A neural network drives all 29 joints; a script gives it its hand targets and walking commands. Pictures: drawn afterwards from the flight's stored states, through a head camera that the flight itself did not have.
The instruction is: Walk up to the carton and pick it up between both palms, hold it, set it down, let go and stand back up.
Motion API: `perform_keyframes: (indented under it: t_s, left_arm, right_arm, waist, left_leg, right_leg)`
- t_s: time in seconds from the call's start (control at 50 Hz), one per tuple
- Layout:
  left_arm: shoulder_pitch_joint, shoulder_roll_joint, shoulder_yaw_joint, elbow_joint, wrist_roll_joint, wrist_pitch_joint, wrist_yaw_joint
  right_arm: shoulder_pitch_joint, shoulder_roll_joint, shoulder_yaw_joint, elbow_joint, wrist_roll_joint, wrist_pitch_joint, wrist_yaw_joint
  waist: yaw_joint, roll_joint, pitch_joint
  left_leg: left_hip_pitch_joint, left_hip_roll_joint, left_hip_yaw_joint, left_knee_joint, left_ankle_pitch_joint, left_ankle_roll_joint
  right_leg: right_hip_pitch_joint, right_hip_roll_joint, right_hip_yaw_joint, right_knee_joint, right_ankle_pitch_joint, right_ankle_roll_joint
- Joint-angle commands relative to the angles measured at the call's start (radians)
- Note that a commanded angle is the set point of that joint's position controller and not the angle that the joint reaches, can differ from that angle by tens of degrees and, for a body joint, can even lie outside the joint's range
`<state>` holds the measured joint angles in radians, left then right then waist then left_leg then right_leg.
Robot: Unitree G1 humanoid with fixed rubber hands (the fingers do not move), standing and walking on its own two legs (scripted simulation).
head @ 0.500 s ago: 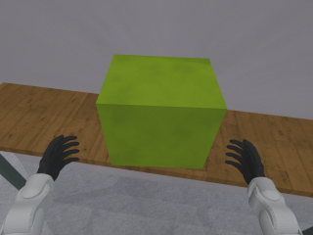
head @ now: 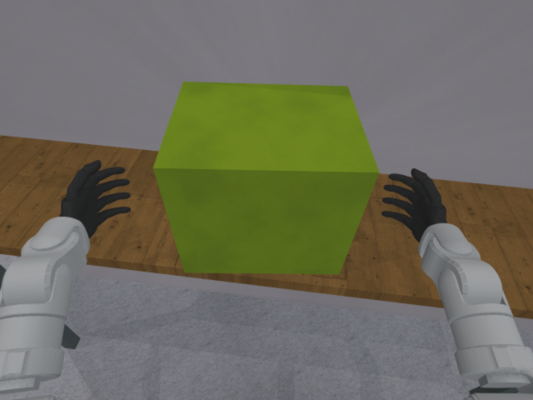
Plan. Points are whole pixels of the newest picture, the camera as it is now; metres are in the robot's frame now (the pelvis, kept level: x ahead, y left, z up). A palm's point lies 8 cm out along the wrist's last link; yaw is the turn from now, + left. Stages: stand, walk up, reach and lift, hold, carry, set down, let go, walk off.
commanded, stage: reach and lift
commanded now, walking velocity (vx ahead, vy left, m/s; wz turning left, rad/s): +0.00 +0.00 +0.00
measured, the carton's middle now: (264, 181) +0.45 +0.01 +0.08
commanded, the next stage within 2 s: none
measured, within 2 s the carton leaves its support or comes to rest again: neither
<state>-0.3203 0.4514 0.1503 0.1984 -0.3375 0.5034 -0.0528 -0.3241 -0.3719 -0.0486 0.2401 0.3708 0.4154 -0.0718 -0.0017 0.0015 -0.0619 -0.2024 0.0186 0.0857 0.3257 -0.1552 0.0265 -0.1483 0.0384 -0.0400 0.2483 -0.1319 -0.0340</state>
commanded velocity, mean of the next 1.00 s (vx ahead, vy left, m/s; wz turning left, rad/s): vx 0.00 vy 0.00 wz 0.00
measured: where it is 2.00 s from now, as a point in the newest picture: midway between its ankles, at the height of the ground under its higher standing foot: outside the picture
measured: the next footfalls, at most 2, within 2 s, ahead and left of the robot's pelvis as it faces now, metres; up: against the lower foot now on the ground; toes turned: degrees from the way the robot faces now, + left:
none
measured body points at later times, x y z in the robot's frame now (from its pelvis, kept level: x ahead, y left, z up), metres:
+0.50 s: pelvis +0.00 +0.00 +0.00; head +0.00 +0.01 +0.45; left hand +0.41 +0.26 +0.17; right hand +0.42 -0.23 +0.17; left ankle +0.01 +0.10 -0.75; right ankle +0.00 -0.10 -0.75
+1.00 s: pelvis -0.01 +0.00 +0.00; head +0.01 +0.01 +0.45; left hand +0.45 +0.27 +0.23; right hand +0.45 -0.23 +0.22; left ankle +0.01 +0.10 -0.75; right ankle +0.00 -0.10 -0.75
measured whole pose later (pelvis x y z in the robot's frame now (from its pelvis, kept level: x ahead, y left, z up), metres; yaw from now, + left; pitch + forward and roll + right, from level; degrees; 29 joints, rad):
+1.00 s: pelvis -0.01 +0.00 +0.00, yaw +2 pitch +12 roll -1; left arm -1.09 0.59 -0.08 0.95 -0.44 0.43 -0.04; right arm -1.09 -0.47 0.03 0.95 0.40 0.45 -0.03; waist -0.04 0.01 -0.20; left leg -0.44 0.01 0.05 0.36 -0.12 0.03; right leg -0.37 0.03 -0.08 0.28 -0.11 -0.04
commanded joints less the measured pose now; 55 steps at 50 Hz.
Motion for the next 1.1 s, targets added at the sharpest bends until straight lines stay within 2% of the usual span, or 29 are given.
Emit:
perform_keyframes:
  t_s: [0.0,0.04,0.06,0.12,0.2,0.24,0.3,0.34,0.46,0.5,0.56,0.58,0.76,0.84,0.88,0.96,0.98,1.02,1.06,1.08]
  left_arm:
    - [-0.406,0.247,0.068,-0.104,-0.004,-0.054,0.003]
    - [-0.43,0.244,0.059,-0.063,0.001,-0.06,-0.007]
    - [-0.492,0.252,0.053,-0.043,-0.006,-0.059,-0.009]
    - [-0.583,0.28,0.041,-0.005,-0.005,-0.058,-0.002]
    - [-0.644,0.285,0.025,0.048,-0.007,-0.059,-0.001]
    - [-0.678,0.283,0.015,0.102,-0.008,-0.054,-0.007]
    - [-0.757,0.302,0.008,0.13,-0.013,-0.059,-0.003]
    - [-0.766,0.294,-0.005,0.139,-0.015,-0.063,-0.004]
    - [-0.842,0.31,-0.012,0.194,-0.008,-0.057,-0.01]
    - [-0.867,0.313,-0.015,0.2,-0.007,-0.056,-0.004]
    - [-0.895,0.317,-0.023,0.178,-0.014,-0.057,0.006]
    - [-0.906,0.319,-0.021,0.222,-0.018,-0.053,0.004]
    - [-1.068,0.341,-0.071,0.352,-0.04,-0.055,0.012]
    - [-1.177,0.359,-0.108,0.462,-0.07,-0.085,0.014]
    - [-1.222,0.358,-0.136,0.506,-0.085,-0.102,0.019]
    - [-1.277,0.341,-0.2,0.663,-0.117,-0.124,0.012]
    - [-1.292,0.337,-0.208,0.685,-0.122,-0.135,0.011]
    - [-1.316,0.34,-0.225,0.664,-0.117,-0.165,0.013]
    - [-1.315,0.326,-0.236,0.739,-0.113,-0.176,0.005]
    - [-1.306,0.315,-0.24,0.738,-0.108,-0.185,0.005]
  right_arm:
    - [-0.419,-0.189,-0.076,-0.139,-0.014,-0.035,0.003]
    - [-0.426,-0.182,-0.078,-0.072,-0.013,-0.031,0.001]
    - [-0.48,-0.19,-0.08,-0.051,-0.014,-0.027,0.002]
    - [-0.583,-0.195,-0.072,-0.029,-0.015,-0.02,0.009]
    - [-0.641,-0.213,-0.073,0.034,-0.014,-0.016,0.009]
    - [-0.665,-0.207,-0.071,0.086,-0.016,-0.006,0.011]
    - [-0.742,-0.227,-0.07,0.109,-0.018,-0.006,0.015]
    - [-0.756,-0.233,-0.069,0.107,-0.018,-0.011,0.015]
    - [-0.827,-0.247,-0.055,0.195,0.0,-0.003,0.019]
    - [-0.864,-0.258,-0.046,0.191,0.002,0.0,0.022]
    - [-0.9,-0.283,-0.055,0.177,0.001,-0.008,0.029]
    - [-0.912,-0.28,-0.049,0.205,-0.005,-0.004,0.03]
    - [-1.079,-0.302,-0.021,0.349,0.014,0.012,0.041]
    - [-1.191,-0.294,0.004,0.414,0.014,0.007,0.041]
    - [-1.231,-0.298,0.006,0.453,0.017,0.004,0.042]
    - [-1.277,-0.284,0.046,0.596,0.033,0.004,0.046]
    - [-1.297,-0.295,0.043,0.601,0.025,-0.005,0.047]
    - [-1.299,-0.295,0.029,0.599,0.008,-0.023,0.046]
    - [-1.289,-0.283,0.038,0.665,0.004,-0.027,0.049]
    - [-1.268,-0.269,0.04,0.682,0.01,-0.031,0.051]
  waist:
    - [-0.006,0.008,-0.321]
    - [-0.01,0.03,-0.336]
    - [-0.012,0.045,-0.333]
    - [-0.007,0.039,-0.35]
    - [-0.016,0.044,-0.394]
    - [-0.027,0.048,-0.385]
    - [-0.026,0.039,-0.434]
    - [-0.033,0.046,-0.485]
    - [-0.036,0.075,-0.506]
    - [-0.031,0.058,-0.537]
    - [-0.024,0.071,-0.63]
    - [-0.026,0.057,-0.624]
    - [-0.031,0.051,-0.628]
    - [-0.035,0.013,-0.627]
    - [-0.038,0.038,-0.641]
    - [-0.053,0.037,-0.581]
    - [-0.056,0.032,-0.607]
    - [-0.066,0.065,-0.661]
    - [-0.071,0.069,-0.62]
    - [-0.065,0.082,-0.628]
  left_leg:
    - [0.088,0.024,-0.089,-0.029,0.164,0.016]
    - [0.098,0.023,-0.092,-0.022,0.199,0.014]
    - [0.092,0.018,-0.093,-0.025,0.188,0.008]
    - [0.075,0.014,-0.09,-0.026,0.121,0.016]
    - [0.087,0.014,-0.098,-0.009,0.191,0.017]
    - [0.081,0.015,-0.101,-0.007,0.175,0.016]
    - [0.084,0.011,-0.101,0.003,0.194,0.018]
    - [0.093,0.005,-0.111,0.019,0.269,0.011]
    - [0.106,-0.001,-0.112,0.031,0.338,0.001]
    - [0.126,0.001,-0.118,0.036,0.363,0.002]
    - [0.173,-0.001,-0.117,0.053,0.442,-0.007]
    - [0.168,-0.001,-0.117,0.062,0.444,-0.008]
    - [0.145,0.004,-0.128,0.046,0.373,-0.001]
    - [0.062,0.006,-0.125,0.024,0.27,0.018]
    - [0.043,0.009,-0.125,0.022,0.235,0.021]
    - [-0.005,0.018,-0.13,0.03,0.199,0.018]
    - [-0.001,0.019,-0.132,0.028,0.2,0.015]
    - [0.032,0.017,-0.134,0.036,0.234,0.008]
    - [0.042,0.023,-0.142,0.039,0.234,0.003]
    - [0.056,0.023,-0.141,0.038,0.244,-0.002]
  right_leg:
    - [0.111,-0.043,0.096,0.005,0.172,-0.007]
    - [0.116,-0.042,0.099,0.007,0.213,-0.008]
    - [0.093,-0.038,0.09,0.006,0.192,-0.011]
    - [0.069,-0.042,0.087,0.006,0.126,-0.009]
    - [0.081,-0.037,0.087,0.019,0.199,-0.008]
    - [0.064,-0.041,0.089,0.014,0.182,-0.01]
    - [0.06,-0.036,0.077,0.026,0.21,-0.008]
    - [0.079,-0.03,0.079,0.04,0.289,-0.008]
    - [0.062,-0.023,0.071,0.043,0.357,-0.008]
    - [0.055,-0.019,0.069,0.043,0.372,-0.006]
    - [0.034,-0.008,0.056,0.052,0.422,-0.004]
    - [0.032,-0.01,0.057,0.051,0.427,-0.002]
    - [-0.011,-0.021,0.052,0.036,0.371,0.005]
    - [0.007,-0.034,0.052,0.044,0.318,0.015]
    - [-0.002,-0.044,0.056,0.048,0.291,0.016]
    - [-0.032,-0.05,0.056,0.051,0.257,0.018]
    - [-0.031,-0.048,0.049,0.051,0.257,0.02]
    - [-0.047,-0.047,0.044,0.05,0.275,0.018]
    - [-0.072,-0.047,0.04,0.043,0.253,0.015]
    - [-0.077,-0.048,0.037,0.038,0.249,0.011]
